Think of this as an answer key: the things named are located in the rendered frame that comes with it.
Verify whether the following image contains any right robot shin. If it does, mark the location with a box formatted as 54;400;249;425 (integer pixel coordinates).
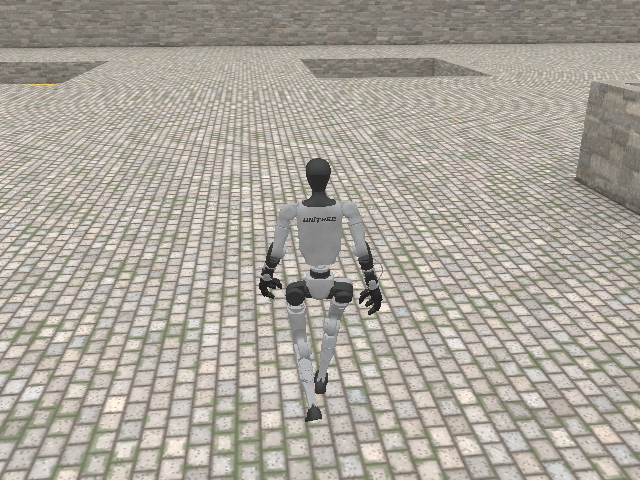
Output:
317;320;340;383

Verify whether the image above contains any right robot forearm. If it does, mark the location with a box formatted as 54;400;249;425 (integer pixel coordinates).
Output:
358;241;379;290

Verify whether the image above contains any left robot foot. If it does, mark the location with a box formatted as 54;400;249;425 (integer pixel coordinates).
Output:
305;405;322;422

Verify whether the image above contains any left robot upper arm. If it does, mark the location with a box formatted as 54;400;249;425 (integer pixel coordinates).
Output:
270;202;298;258

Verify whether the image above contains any robot right hand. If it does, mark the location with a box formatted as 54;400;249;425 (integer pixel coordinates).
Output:
359;286;383;315

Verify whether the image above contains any right robot upper arm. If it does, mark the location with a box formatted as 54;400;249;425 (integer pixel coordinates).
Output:
340;201;369;257

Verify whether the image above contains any left robot forearm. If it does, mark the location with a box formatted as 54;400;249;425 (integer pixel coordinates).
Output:
261;242;281;281

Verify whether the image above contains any robot left hand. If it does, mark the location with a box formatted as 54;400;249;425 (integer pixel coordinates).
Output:
259;277;282;299

